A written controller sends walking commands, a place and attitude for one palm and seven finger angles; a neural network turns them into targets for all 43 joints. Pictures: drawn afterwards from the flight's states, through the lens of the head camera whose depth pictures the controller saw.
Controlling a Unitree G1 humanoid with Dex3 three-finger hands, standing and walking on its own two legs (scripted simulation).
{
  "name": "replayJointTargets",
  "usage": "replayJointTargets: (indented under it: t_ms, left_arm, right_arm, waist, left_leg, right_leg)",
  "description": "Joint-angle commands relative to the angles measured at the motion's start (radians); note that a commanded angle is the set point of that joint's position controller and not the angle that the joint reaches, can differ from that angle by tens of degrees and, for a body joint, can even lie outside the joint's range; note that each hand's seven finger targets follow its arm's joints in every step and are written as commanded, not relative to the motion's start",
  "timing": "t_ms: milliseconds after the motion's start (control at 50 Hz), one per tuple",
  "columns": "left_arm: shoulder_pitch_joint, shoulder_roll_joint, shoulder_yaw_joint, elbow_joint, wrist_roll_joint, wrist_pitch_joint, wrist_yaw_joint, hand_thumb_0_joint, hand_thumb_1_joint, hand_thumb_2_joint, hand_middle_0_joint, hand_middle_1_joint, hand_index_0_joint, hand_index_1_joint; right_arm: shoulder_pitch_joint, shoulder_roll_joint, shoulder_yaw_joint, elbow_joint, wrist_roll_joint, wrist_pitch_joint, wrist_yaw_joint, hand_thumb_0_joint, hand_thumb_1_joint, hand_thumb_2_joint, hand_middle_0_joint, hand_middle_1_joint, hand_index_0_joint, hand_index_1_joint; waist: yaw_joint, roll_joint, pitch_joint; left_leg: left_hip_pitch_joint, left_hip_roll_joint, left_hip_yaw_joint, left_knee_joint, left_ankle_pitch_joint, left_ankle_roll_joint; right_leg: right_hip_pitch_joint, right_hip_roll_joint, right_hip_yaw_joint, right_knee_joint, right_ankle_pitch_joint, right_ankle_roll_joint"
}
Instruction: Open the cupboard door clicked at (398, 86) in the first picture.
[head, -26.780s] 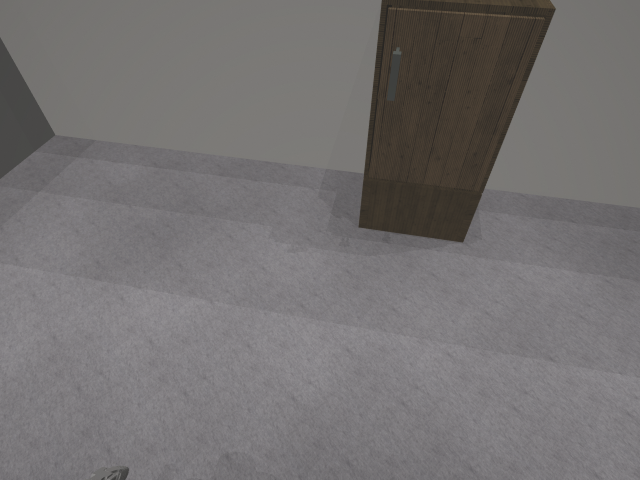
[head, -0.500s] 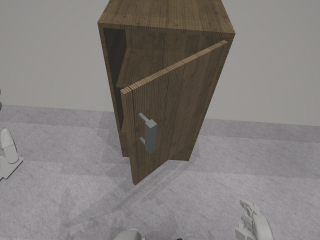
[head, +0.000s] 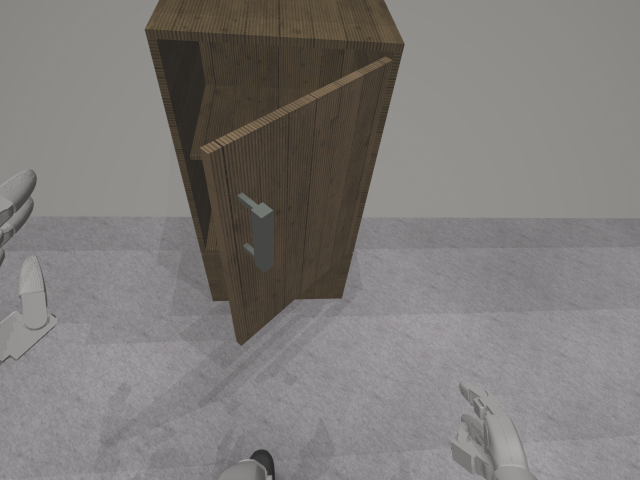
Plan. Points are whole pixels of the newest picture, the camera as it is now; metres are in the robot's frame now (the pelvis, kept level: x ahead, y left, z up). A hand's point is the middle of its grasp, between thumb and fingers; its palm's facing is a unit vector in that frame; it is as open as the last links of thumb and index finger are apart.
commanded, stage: stop stepping back and stand still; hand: left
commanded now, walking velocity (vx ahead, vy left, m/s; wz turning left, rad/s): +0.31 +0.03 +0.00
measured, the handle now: (254, 232) +0.49 +0.12 -0.03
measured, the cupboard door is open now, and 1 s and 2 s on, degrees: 43 43 43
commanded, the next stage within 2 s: let the arm hang, fingers relaxed in 0.98 s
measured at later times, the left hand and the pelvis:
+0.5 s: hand out of the picture +0.17 +0.28 +0.19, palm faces +0.44 -0.77 -0.46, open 7.4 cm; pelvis -0.01 +0.02 +0.01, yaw +1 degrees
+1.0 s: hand out of the picture +0.17 +0.28 +0.17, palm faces +0.41 -0.77 -0.48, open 7.4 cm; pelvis -0.02 +0.01 +0.01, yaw +0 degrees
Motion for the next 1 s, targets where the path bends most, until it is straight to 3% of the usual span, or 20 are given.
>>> replayJointTargets:
  t_ms: [0, 60, 100, 140, 200, 240, 280, 300, 320, 340, 380, 460, 540, 580, 620, 720, 780, 820, 860, 980]
  left_arm:
    - [0.110, 0.186, 0.217, -0.161, -0.029, -0.042, 0.042, 0.000, 0.900, 0.900, -0.200, -0.300, -0.200, -0.300]
    - [0.018, 0.154, 0.178, -0.101, -0.013, -0.029, 0.062, 0.000, 0.900, 0.900, -0.200, -0.300, -0.200, -0.300]
    - [-0.122, 0.131, 0.130, -0.086, 0.003, -0.020, 0.063, 0.000, 0.900, 0.900, -0.200, -0.300, -0.200, -0.300]
    - [-0.188, 0.118, 0.102, -0.076, 0.018, -0.024, 0.060, 0.000, 0.900, 0.900, -0.200, -0.300, -0.200, -0.300]
    - [-0.222, 0.122, 0.116, -0.157, 0.028, -0.042, 0.063, 0.000, 0.900, 0.900, -0.200, -0.300, -0.200, -0.300]
    - [-0.130, 0.137, 0.146, -0.200, 0.028, -0.043, 0.062, 0.000, 0.900, 0.900, -0.200, -0.300, -0.200, -0.300]
    - [0.027, 0.125, 0.155, -0.211, 0.022, -0.030, 0.051, 0.000, 0.900, 0.900, -0.200, -0.300, -0.200, -0.300]
    - [0.106, 0.145, 0.180, -0.193, 0.019, -0.018, 0.050, 0.000, 0.900, 0.900, -0.200, -0.300, -0.200, -0.300]
    - [0.093, 0.136, 0.169, -0.220, 0.015, -0.006, 0.045, 0.000, 0.900, 0.900, -0.200, -0.300, -0.200, -0.300]
    - [0.048, 0.127, 0.166, -0.201, 0.016, 0.009, 0.047, 0.000, 0.900, 0.900, -0.200, -0.300, -0.200, -0.300]
    - [-0.038, 0.084, 0.137, -0.070, 0.018, 0.012, 0.056, 0.000, 0.900, 0.900, -0.200, -0.300, -0.200, -0.300]
    - [-0.122, 0.065, 0.095, 0.046, 0.046, 0.005, 0.073, 0.000, 0.900, 0.900, -0.200, -0.300, -0.200, -0.300]
    - [-0.177, 0.096, 0.086, -0.053, 0.053, 0.005, 0.069, 0.000, 0.900, 0.900, -0.200, -0.300, -0.200, -0.300]
    - [-0.164, 0.088, 0.074, -0.143, 0.046, 0.007, 0.056, 0.000, 0.900, 0.900, -0.200, -0.300, -0.200, -0.300]
    - [-0.109, 0.075, 0.075, -0.178, 0.044, 0.009, 0.054, 0.000, 0.900, 0.900, -0.200, -0.300, -0.200, -0.300]
    - [0.044, 0.099, 0.145, -0.142, 0.040, 0.010, 0.064, 0.000, 0.900, 0.900, -0.200, -0.300, -0.200, -0.300]
    - [0.043, 0.095, 0.160, -0.075, 0.028, 0.000, 0.064, 0.000, 0.900, 0.900, -0.200, -0.300, -0.200, -0.300]
    - [0.053, 0.081, 0.136, -0.055, 0.018, 0.004, 0.063, 0.000, 0.900, 0.900, -0.200, -0.300, -0.200, -0.300]
    - [0.022, 0.075, 0.118, -0.044, 0.021, 0.005, 0.069, 0.000, 0.900, 0.900, -0.200, -0.300, -0.200, -0.300]
    - [-0.063, 0.085, 0.092, -0.069, 0.039, -0.001, 0.071, 0.000, 0.900, 0.900, -0.200, -0.300, -0.200, -0.300]
  right_arm:
    - [-0.078, -0.142, -0.064, -0.174, -0.004, -0.026, -0.032, 0.000, -0.900, -0.900, 0.200, 0.300, 0.200, 0.300]
    - [-0.027, -0.141, -0.069, -0.135, -0.007, -0.032, -0.050, 0.000, -0.900, -0.900, 0.200, 0.300, 0.200, 0.300]
    - [-0.025, -0.151, -0.069, -0.113, -0.008, -0.050, -0.060, 0.000, -0.900, -0.900, 0.200, 0.300, 0.200, 0.300]
    - [-0.011, -0.160, -0.066, -0.102, -0.001, -0.079, -0.068, 0.000, -0.900, -0.900, 0.200, 0.300, 0.200, 0.300]
    - [-0.047, -0.180, -0.065, -0.121, -0.007, -0.120, -0.063, 0.000, -0.900, -0.900, 0.200, 0.300, 0.200, 0.300]
    - [-0.025, -0.141, -0.064, -0.122, -0.021, -0.131, -0.037, 0.000, -0.900, -0.900, 0.200, 0.300, 0.200, 0.300]
    - [-0.026, -0.130, -0.066, -0.146, -0.020, -0.120, -0.014, 0.000, -0.900, -0.900, 0.200, 0.300, 0.200, 0.300]
    - [-0.004, -0.124, -0.070, -0.143, -0.011, -0.102, -0.008, 0.000, -0.900, -0.900, 0.200, 0.300, 0.200, 0.300]
    - [-0.023, -0.123, -0.074, -0.138, -0.014, -0.070, -0.005, 0.000, -0.900, -0.900, 0.200, 0.300, 0.200, 0.300]
    - [-0.013, -0.129, -0.074, -0.104, -0.023, -0.046, -0.004, 0.000, -0.900, -0.900, 0.200, 0.300, 0.200, 0.300]
    - [0.000, -0.110, -0.061, -0.083, -0.011, -0.057, -0.012, 0.000, -0.900, -0.900, 0.200, 0.300, 0.200, 0.300]
    - [-0.002, -0.128, -0.045, -0.067, 0.002, -0.100, -0.041, 0.000, -0.900, -0.900, 0.200, 0.300, 0.200, 0.300]
    - [0.019, -0.151, -0.055, -0.104, 0.012, -0.110, -0.036, 0.000, -0.900, -0.900, 0.200, 0.300, 0.200, 0.300]
    - [0.027, -0.132, -0.054, -0.117, 0.009, -0.112, -0.015, 0.000, -0.900, -0.900, 0.200, 0.300, 0.200, 0.300]
    - [0.009, -0.131, -0.059, -0.121, -0.001, -0.129, 0.001, 0.000, -0.900, -0.900, 0.200, 0.300, 0.200, 0.300]
    - [-0.009, -0.141, -0.050, -0.143, -0.001, -0.115, 0.002, 0.000, -0.900, -0.900, 0.200, 0.300, 0.200, 0.300]
    - [-0.009, -0.139, -0.056, -0.145, 0.001, -0.097, -0.003, 0.000, -0.900, -0.900, 0.200, 0.300, 0.200, 0.300]
    - [0.002, -0.133, -0.065, -0.139, 0.007, -0.086, -0.002, 0.000, -0.900, -0.900, 0.200, 0.300, 0.200, 0.300]
    - [0.007, -0.127, -0.065, -0.123, 0.010, -0.078, -0.005, 0.000, -0.900, -0.900, 0.200, 0.300, 0.200, 0.300]
    - [-0.022, -0.149, -0.060, -0.115, 0.004, -0.087, -0.031, 0.000, -0.900, -0.900, 0.200, 0.300, 0.200, 0.300]
  waist:
    - [0.015, 0.093, -0.085]
    - [-0.006, -0.045, 0.015]
    - [-0.017, -0.017, 0.060]
    - [-0.016, 0.101, 0.079]
    - [0.030, 0.403, 0.000]
    - [0.059, 0.328, -0.136]
    - [0.070, 0.258, -0.190]
    - [0.059, 0.070, -0.200]
    - [0.054, -0.123, -0.136]
    - [0.045, -0.155, -0.077]
    - [0.000, -0.109, 0.004]
    - [0.026, -0.029, -0.021]
    - [0.022, 0.031, -0.189]
    - [0.022, 0.123, -0.221]
    - [0.033, 0.161, -0.157]
    - [0.036, 0.196, -0.099]
    - [0.029, 0.070, -0.083]
    - [0.017, -0.027, -0.099]
    - [0.014, -0.049, -0.094]
    - [0.031, 0.089, -0.093]
  left_leg:
    - [0.468, -0.033, -0.039, 0.077, -0.304, -0.075]
    - [0.472, -0.053, -0.058, 0.252, -0.301, -0.076]
    - [0.460, -0.047, -0.081, 0.218, -0.300, -0.069]
    - [0.419, -0.013, -0.154, 0.035, -0.374, -0.058]
    - [0.135, 0.118, -0.458, -0.511, -0.924, -0.093]
    - [0.149, 0.111, -0.367, -0.480, -0.778, -0.097]
    - [0.132, 0.026, -0.153, -0.293, -0.562, -0.079]
    - [0.212, -0.075, -0.022, -0.004, -0.424, -0.076]
    - [0.272, -0.136, -0.020, 0.375, -0.337, -0.077]
    - [0.132, -0.135, -0.056, 0.587, -0.304, -0.076]
    - [0.032, -0.054, -0.101, 0.555, -0.304, -0.064]
    - [0.241, -0.055, -0.029, 0.022, -0.260, -0.002]
    - [0.529, 0.061, -0.127, 0.038, 0.371, 0.045]
    - [0.591, 0.115, -0.225, -0.031, 0.564, 0.053]
    - [0.480, 0.171, -0.278, -0.140, 0.309, 0.065]
    - [0.224, 0.123, -0.144, -0.140, -0.011, 0.032]
    - [0.163, 0.028, -0.090, -0.064, -0.227, -0.008]
    - [0.219, -0.030, -0.066, 0.077, -0.261, -0.024]
    - [0.228, -0.046, -0.064, 0.137, -0.281, -0.025]
    - [0.335, 0.008, -0.113, -0.067, -0.060, 0.003]
  right_leg:
    - [-0.491, -0.105, 0.009, -0.246, -0.218, -0.091]
    - [-0.619, -0.164, 0.058, -0.295, -0.297, -0.122]
    - [-0.614, -0.145, 0.027, -0.257, -0.248, -0.097]
    - [-0.508, -0.068, -0.034, -0.136, -0.188, -0.051]
    - [-0.136, 0.110, -0.056, 0.229, -0.203, -0.028]
    - [-0.023, 0.112, -0.051, 0.257, -0.189, -0.051]
    - [0.080, 0.067, -0.050, -0.025, -0.147, -0.072]
    - [-0.046, -0.050, 0.077, -0.210, -0.137, -0.089]
    - [-0.367, -0.266, 0.357, -0.388, -0.273, -0.136]
    - [-0.460, -0.338, 0.401, -0.411, -0.343, -0.175]
    - [-0.388, -0.283, 0.290, -0.345, -0.195, -0.175]
    - [-0.186, -0.201, 0.187, -0.179, 0.252, -0.098]
    - [-0.165, -0.069, 0.043, 0.065, 0.631, 0.012]
    - [-0.239, -0.027, -0.007, 0.173, 0.238, 0.012]
    - [-0.236, -0.024, 0.011, 0.204, -0.022, 0.001]
    - [-0.034, -0.040, -0.018, -0.010, 0.150, -0.003]
    - [-0.018, -0.089, 0.097, -0.128, 0.282, -0.032]
    - [-0.108, -0.184, 0.227, -0.229, 0.240, -0.079]
    - [-0.141, -0.224, 0.241, -0.257, 0.209, -0.099]
    - [-0.115, -0.101, 0.084, -0.146, 0.316, -0.021]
